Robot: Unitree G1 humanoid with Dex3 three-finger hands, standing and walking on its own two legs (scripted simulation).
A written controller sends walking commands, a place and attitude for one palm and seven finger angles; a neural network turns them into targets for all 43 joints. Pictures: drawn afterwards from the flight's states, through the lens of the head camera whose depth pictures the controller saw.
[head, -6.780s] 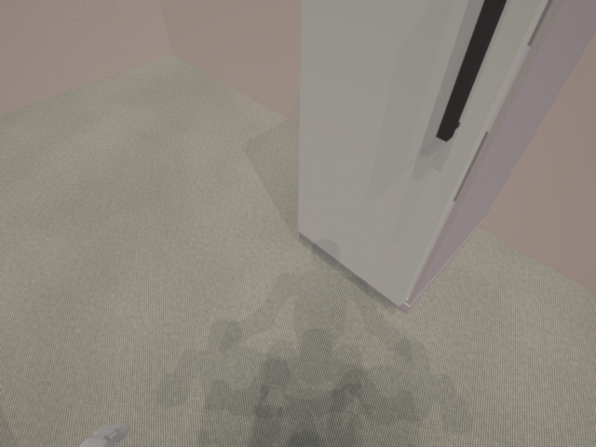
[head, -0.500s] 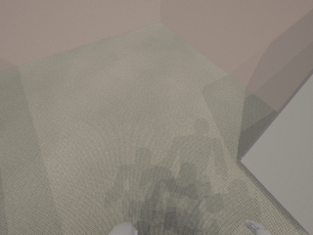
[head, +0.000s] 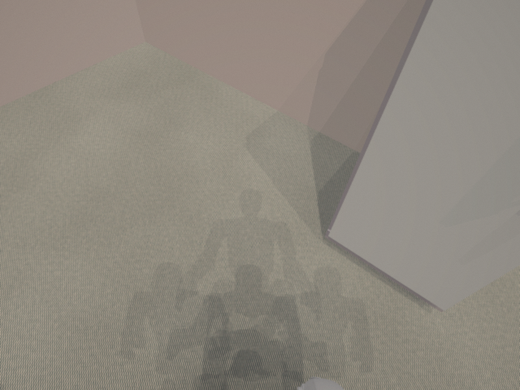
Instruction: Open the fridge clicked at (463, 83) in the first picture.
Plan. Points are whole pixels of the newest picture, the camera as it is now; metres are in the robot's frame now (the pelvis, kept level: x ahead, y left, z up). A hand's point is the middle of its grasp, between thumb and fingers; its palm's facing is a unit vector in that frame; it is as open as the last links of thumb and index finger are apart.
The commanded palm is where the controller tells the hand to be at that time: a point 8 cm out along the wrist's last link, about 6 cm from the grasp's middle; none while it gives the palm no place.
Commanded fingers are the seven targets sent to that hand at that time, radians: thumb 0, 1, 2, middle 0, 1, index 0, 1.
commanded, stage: turn to face it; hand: right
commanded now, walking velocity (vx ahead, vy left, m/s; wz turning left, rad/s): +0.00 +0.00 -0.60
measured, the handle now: out of the picture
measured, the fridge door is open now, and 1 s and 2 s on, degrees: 0 0 0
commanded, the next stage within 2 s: take the last steps up to it in 0.92 s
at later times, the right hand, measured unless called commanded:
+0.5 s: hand out of the picture +0.05 -0.29 -0.16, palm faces +0.30 +0.92 -0.25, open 7.4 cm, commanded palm none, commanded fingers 0.00 -0.90 -0.90 0.20 0.30 0.20 0.30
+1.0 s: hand out of the picture -0.03 -0.19 -0.15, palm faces +0.51 +0.82 -0.27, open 7.4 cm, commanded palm none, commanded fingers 0.00 -0.90 -0.90 0.20 0.30 0.20 0.30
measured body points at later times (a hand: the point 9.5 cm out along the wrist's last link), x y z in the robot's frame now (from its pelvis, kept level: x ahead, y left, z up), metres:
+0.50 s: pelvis +0.00 -0.05 +0.01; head +0.03 -0.08 +0.45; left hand +0.14 +0.17 -0.13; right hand +0.03 -0.34 -0.14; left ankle +0.04 +0.13 -0.66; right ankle +0.00 -0.13 -0.74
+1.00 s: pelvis +0.01 +0.00 +0.00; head +0.04 +0.02 +0.45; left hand +0.18 +0.21 -0.16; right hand -0.06 -0.24 -0.13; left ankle +0.05 +0.11 -0.74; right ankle -0.10 -0.13 -0.66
